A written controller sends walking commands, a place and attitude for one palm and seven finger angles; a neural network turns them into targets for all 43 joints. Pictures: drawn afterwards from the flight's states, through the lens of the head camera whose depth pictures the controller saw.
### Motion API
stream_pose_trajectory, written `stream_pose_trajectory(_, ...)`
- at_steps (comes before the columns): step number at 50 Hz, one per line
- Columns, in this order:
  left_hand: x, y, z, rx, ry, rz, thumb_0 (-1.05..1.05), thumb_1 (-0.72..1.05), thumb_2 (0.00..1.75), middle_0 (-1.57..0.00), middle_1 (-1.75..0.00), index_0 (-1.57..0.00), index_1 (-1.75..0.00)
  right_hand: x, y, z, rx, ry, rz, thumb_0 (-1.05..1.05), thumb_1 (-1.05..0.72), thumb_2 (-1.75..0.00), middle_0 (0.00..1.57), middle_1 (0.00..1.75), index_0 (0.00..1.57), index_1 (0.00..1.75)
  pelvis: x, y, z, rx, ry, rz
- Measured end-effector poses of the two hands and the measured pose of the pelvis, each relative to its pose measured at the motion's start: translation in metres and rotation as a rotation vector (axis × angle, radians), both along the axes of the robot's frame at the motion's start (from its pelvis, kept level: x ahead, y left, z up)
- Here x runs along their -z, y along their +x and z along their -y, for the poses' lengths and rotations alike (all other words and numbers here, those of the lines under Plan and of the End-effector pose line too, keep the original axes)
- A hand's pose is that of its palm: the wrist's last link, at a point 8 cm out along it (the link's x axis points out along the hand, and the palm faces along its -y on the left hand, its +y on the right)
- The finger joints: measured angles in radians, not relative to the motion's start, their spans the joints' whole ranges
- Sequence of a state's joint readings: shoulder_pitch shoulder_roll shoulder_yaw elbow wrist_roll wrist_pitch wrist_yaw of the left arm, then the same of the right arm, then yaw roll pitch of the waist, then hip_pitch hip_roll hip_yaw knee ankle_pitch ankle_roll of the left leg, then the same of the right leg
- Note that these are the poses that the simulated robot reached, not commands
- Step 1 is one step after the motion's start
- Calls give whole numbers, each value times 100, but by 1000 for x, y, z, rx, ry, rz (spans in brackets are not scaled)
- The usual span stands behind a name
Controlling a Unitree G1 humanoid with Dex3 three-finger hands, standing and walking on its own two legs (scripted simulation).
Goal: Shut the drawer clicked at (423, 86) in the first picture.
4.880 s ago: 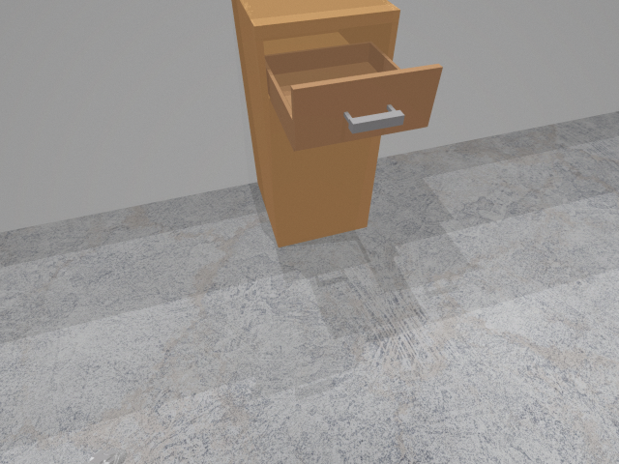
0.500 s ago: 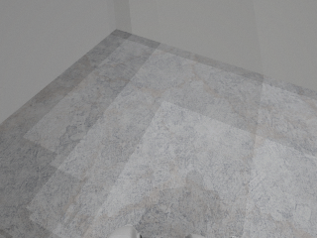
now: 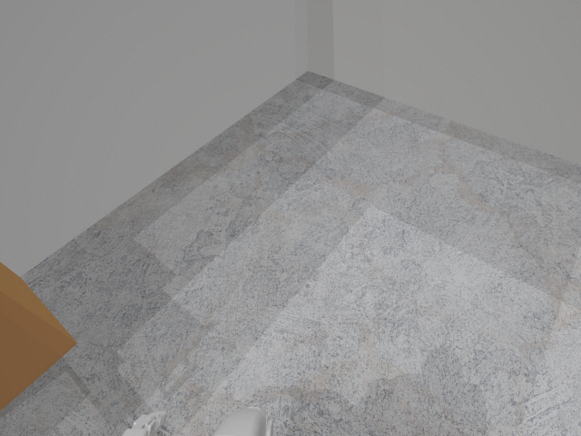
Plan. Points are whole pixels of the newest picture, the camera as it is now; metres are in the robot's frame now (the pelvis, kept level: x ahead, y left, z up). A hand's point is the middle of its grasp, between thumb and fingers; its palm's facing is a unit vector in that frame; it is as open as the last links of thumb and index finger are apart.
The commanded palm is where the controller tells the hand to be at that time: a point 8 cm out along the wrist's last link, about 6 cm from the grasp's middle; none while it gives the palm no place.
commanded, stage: turn to face it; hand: left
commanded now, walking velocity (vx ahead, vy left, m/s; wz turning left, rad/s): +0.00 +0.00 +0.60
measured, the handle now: out of the picture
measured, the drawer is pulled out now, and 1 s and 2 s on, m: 0.29 0.29 0.29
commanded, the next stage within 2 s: take the last steps up to it in 1.38 s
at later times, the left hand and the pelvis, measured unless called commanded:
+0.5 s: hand out of the picture -0.04 +0.27 -0.18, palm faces +0.38 -0.89 -0.26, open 7.4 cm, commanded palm none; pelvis +0.01 +0.04 +0.00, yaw +19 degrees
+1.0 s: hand out of the picture +0.01 +0.22 -0.14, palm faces +0.57 -0.77 -0.28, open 7.4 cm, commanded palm none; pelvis +0.03 -0.01 +0.00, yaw +37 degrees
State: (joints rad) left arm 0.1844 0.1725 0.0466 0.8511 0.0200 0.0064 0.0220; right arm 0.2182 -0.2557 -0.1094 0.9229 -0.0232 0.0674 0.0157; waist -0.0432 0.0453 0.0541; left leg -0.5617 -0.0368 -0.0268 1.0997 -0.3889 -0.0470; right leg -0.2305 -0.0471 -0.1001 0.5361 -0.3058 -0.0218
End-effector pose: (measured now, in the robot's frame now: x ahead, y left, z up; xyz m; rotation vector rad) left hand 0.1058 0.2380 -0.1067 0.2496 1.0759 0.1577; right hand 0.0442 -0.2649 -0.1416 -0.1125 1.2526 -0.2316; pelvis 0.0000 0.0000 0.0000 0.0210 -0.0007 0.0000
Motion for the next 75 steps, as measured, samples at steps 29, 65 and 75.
stream_pose_trajectory(29, 30, -144, -78, -476, -66, -141, 1, 91, 90, -20, -30, -19, -30, -40, 160, -112, -530, -69, 136, 0, -90, -90, 20, 30, 20, 30, -4, 7, -41, -376, -50, 3)
stream_pose_trajectory(65, 49, -298, 37, -926, -143, -218, 1, 90, 90, -20, -30, -20, -30, -19, 203, -171, -938, -47, 115, 0, -91, -90, 20, 30, 20, 30, 13, -11, -14, -801, -20, 21)
stream_pose_trajectory(75, 37, -330, 35, -991, -177, -225, 1, 91, 90, -20, -30, -19, -30, -38, 169, -215, -1009, -11, 138, 0, -90, -90, 20, 30, 20, 30, -7, -32, -26, -851, -40, 41)
